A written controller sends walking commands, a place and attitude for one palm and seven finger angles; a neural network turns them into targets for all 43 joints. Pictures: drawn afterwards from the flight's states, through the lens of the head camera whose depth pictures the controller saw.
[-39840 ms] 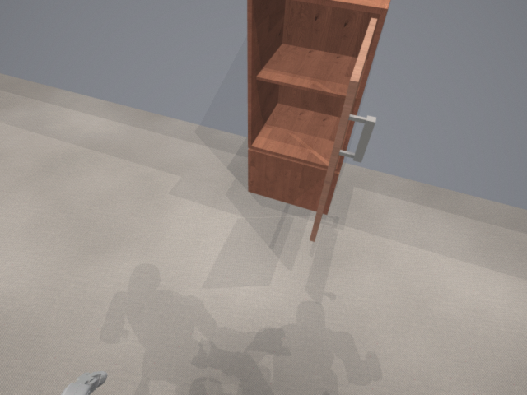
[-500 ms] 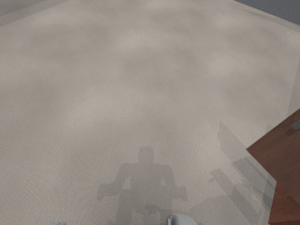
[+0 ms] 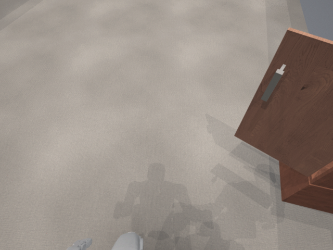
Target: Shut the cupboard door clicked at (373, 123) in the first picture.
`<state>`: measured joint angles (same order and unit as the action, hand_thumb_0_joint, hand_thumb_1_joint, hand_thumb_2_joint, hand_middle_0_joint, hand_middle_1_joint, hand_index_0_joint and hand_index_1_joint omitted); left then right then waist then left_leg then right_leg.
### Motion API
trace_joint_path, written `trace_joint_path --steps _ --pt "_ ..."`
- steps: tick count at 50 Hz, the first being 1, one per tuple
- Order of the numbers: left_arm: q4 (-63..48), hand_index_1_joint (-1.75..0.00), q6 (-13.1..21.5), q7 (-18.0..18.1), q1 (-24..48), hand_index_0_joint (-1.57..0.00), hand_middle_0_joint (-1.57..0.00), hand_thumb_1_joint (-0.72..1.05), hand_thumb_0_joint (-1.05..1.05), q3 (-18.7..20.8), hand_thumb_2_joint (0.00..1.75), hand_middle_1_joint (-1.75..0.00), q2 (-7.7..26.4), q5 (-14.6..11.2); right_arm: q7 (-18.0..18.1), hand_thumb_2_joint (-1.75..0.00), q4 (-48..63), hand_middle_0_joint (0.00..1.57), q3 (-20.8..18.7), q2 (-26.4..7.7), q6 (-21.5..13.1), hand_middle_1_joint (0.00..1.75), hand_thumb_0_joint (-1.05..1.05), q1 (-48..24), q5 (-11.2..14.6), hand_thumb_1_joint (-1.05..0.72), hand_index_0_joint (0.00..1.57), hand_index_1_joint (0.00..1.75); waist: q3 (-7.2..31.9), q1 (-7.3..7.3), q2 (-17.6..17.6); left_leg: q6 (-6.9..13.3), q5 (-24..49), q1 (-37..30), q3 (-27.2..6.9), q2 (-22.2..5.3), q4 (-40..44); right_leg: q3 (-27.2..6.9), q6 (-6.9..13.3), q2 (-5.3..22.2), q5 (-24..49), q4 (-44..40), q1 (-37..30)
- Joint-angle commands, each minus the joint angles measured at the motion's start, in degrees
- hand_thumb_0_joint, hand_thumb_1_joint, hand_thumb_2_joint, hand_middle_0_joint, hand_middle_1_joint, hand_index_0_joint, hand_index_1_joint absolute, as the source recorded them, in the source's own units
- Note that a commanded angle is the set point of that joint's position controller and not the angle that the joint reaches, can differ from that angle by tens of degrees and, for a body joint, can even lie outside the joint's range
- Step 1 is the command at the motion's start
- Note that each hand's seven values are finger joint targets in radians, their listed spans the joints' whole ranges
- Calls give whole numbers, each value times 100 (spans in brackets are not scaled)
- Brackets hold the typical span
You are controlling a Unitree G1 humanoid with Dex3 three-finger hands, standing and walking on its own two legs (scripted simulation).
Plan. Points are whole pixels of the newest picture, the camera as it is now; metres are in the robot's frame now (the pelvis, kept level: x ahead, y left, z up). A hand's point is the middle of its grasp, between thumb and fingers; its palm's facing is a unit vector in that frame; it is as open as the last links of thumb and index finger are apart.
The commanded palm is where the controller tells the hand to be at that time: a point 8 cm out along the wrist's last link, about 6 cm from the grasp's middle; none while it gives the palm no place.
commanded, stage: turn to face it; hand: left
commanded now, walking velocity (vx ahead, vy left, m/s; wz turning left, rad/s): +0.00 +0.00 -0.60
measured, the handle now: (273, 83) +0.65 -0.36 -0.03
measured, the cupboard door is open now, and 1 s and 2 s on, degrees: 67 67 67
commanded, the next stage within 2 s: take the last steps up to it in 0.92 s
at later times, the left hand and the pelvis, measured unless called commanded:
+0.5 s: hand (86, 235) +0.17 +0.24 -0.17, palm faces -0.26 -0.94 -0.22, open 7.4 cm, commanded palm none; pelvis +0.03 +0.04 +0.00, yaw -18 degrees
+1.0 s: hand (129, 224) +0.20 +0.12 -0.16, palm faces -0.46 -0.86 -0.21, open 7.3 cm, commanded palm none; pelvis +0.05 -0.01 +0.00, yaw -29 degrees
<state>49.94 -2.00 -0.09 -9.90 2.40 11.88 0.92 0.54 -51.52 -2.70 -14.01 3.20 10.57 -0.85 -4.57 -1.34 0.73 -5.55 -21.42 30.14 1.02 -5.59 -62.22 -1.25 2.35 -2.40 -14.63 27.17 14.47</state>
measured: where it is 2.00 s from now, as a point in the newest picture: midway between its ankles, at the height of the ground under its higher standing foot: (207, 249)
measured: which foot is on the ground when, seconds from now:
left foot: up 0.00-0.18, down 0.20-0.66, up 0.68-1.00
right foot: down 0.00-0.20, up 0.22-0.64, down 0.66-1.00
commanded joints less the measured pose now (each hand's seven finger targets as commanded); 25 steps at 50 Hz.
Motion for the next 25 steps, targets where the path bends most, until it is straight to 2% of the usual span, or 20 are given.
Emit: trace_joint_path --steps 1,4,5,6,7,8,9,10,11,12,13,15,16,17,20,21,23,25 --pt "-323 -30 141 49 -272 -20 -20 90 0 376 90 -30 1212 29 59 -90 533 20 -127 -472 -125 30 0 -169 -3 -90 20 30 777 223 -760 -41 -75 200 -42 127 569 -1515 883 1463 2524 -646 -851" --pt "-330 -30 109 51 -271 -20 -20 90 0 423 90 -30 1302 66 75 -90 643 20 -109 -458 -179 30 0 -321 34 -90 20 30 765 257 -797 17 -308 -238 -33 254 1444 -1874 943 1494 2566 -488 -648" --pt "-341 -30 90 50 -185 -20 -20 90 0 443 90 -30 1338 71 82 -90 650 20 -105 -436 -199 30 0 -237 50 -90 20 30 789 203 -889 49 -296 -512 -25 306 1803 -1920 898 1479 2582 -400 -504" --pt "-343 -30 78 46 -117 -20 -20 90 0 442 90 -30 1320 62 96 -90 612 20 -110 -435 -219 30 0 -124 62 -90 20 30 801 150 -897 76 -93 -831 12 396 2282 -1965 792 1376 2671 -257 -369" --pt "-339 -30 59 46 -26 -20 -20 90 0 439 90 -30 1289 35 113 -90 546 20 -107 -456 -242 30 0 83 74 -90 20 30 833 38 -928 104 389 -1344 -5 437 2903 -1964 608 1240 2483 -81 -79" --pt "-344 -30 36 45 59 -20 -20 90 0 414 90 -30 1163 4 121 -90 461 20 -126 -560 -283 30 0 308 79 -90 20 30 916 -86 -710 121 1011 -2114 -40 337 3731 -1773 320 951 2012 228 368" --pt "-412 -30 3 24 -97 -20 -20 90 0 354 90 -30 871 -63 148 -90 442 20 -180 -985 -356 30 0 468 23 -90 20 30 1122 -87 416 396 1267 -2882 -913 -621 4410 -1269 -20 295 631 912 1104" --pt "-493 -30 3 -32 -222 -20 -20 90 0 300 90 -30 669 -84 164 -90 515 20 -268 -1480 -357 30 0 612 -35 -90 20 30 1189 -97 1804 1036 2319 -3138 -2115 -1981 4505 -341 -356 -233 -1969 2318 1826" --pt "-485 -30 -10 -35 -108 -20 -20 90 0 331 90 -30 851 -19 179 -90 555 20 -235 -1477 -308 30 0 627 -81 -90 20 30 1035 -166 1284 1455 2574 -2632 -2107 -2303 4395 -324 -361 57 -2207 3370 1720" --pt "-407 -30 -39 -70 -182 -20 -20 90 0 377 90 -30 887 42 202 -90 606 20 -161 -1186 -331 30 0 351 -97 -90 20 30 849 13 970 1394 2776 -2361 -1660 -1993 4470 -357 -438 168 -1781 3823 1772" --pt "-337 -30 -58 -103 -226 -20 -20 90 0 406 90 -30 894 54 221 -90 698 20 -117 -1070 -361 30 0 110 -94 -90 20 30 754 123 1174 1324 3128 -2261 -1361 -1782 4377 -263 -496 248 -1586 4138 1850" --pt "-271 -30 -110 -159 -175 -20 -20 90 0 424 90 -30 832 37 232 -90 715 20 -70 -911 -361 30 0 62 -98 -90 20 30 583 145 1018 1170 3564 -2256 -559 -1405 4225 -169 -572 337 -1225 4352 1849" --pt "-274 -30 -134 -178 -165 -20 -20 90 0 400 90 -30 779 26 236 -90 672 20 -67 -906 -364 30 0 110 -92 -90 20 30 604 137 1016 1137 3675 -2385 -338 -1297 4168 -75 -603 340 -1113 4303 1870" --pt "-276 -30 -148 -189 -174 -20 -20 90 0 384 90 -30 735 15 235 -90 631 20 -83 -896 -366 30 0 167 -82 -90 20 30 716 138 1008 1138 3799 -2631 -175 -1256 4097 -7 -624 341 -1019 4216 1933" --pt "-335 -30 -154 -220 69 -20 -20 90 0 351 90 -30 639 11 227 -90 478 20 -128 -915 -372 30 0 519 -66 -90 20 30 869 -13 884 1199 4150 -3110 34 -1341 3967 191 -635 418 -948 3748 1980" --pt "-372 -30 -156 -221 153 -20 -20 90 0 338 90 -30 600 3 213 -90 445 20 -148 -941 -365 30 0 556 -69 -90 20 30 834 -31 942 1240 4076 -3091 88 -1422 3973 243 -630 459 -976 3525 1927" --pt "-417 -30 -162 -233 362 -20 -20 90 0 310 90 -30 574 19 184 -90 365 20 -175 -953 -341 30 0 649 -81 -90 20 30 667 -118 1046 1217 3840 -2852 226 -1414 3998 393 -589 469 -978 3052 1670" --pt "-437 -30 -142 -238 404 -20 -20 90 0 281 90 -30 517 21 160 -90 294 20 -201 -1025 -330 30 0 634 -99 -90 20 30 674 -111 1122 1213 3867 -2757 370 -1438 3888 532 -522 412 -990 2449 1355"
